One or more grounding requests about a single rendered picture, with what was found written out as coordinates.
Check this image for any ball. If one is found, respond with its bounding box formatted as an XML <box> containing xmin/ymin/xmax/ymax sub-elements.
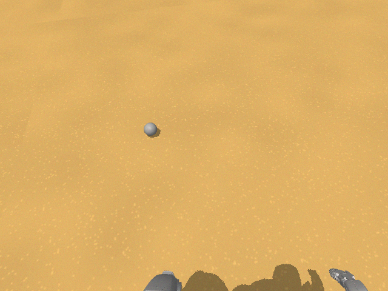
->
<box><xmin>144</xmin><ymin>122</ymin><xmax>157</xmax><ymax>136</ymax></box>

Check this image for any right robot hand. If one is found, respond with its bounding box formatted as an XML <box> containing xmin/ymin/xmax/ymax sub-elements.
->
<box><xmin>329</xmin><ymin>269</ymin><xmax>368</xmax><ymax>291</ymax></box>

